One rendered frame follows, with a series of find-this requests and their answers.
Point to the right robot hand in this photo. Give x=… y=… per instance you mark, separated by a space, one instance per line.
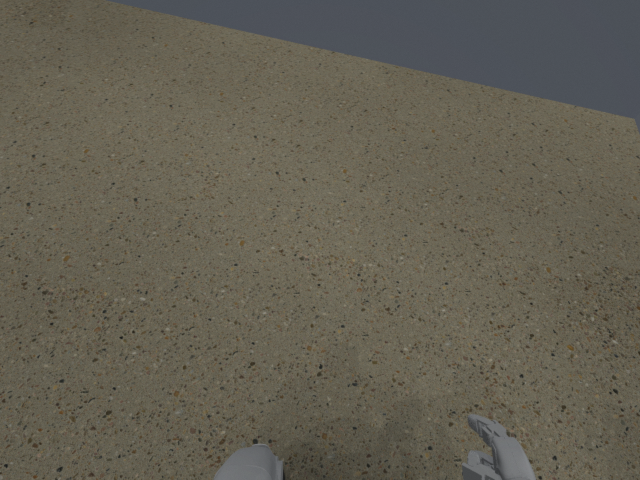
x=509 y=459

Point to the left robot thigh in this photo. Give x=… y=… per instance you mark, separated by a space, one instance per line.
x=251 y=463

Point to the left robot shin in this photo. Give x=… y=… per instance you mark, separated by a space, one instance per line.
x=261 y=445

